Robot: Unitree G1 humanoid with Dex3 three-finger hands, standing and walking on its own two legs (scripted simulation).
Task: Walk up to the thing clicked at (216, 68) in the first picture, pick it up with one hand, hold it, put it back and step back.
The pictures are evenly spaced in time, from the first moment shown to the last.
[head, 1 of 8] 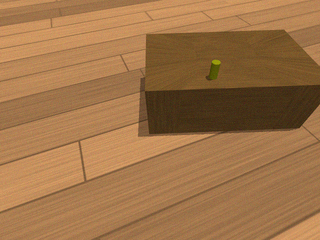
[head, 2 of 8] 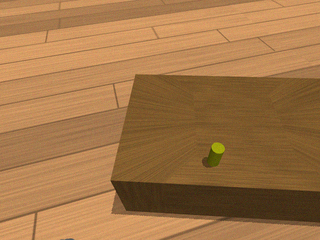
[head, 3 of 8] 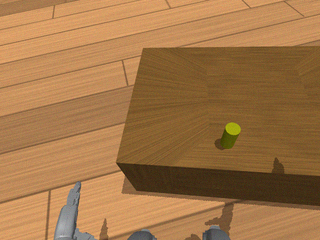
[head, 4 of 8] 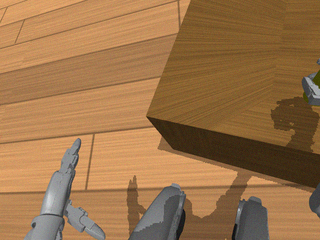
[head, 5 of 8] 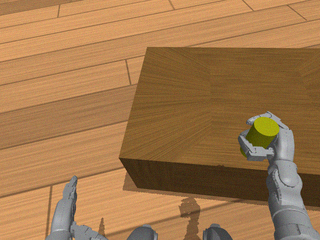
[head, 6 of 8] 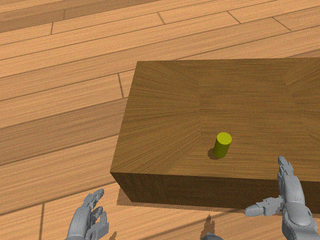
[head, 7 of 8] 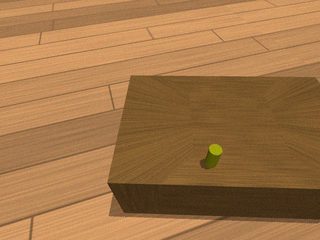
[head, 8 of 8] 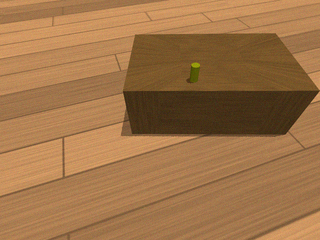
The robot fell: no
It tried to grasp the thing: yes
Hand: right
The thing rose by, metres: 0.29
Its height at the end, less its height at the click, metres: +0.00
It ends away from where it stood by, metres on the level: 0.01
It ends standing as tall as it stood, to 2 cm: yes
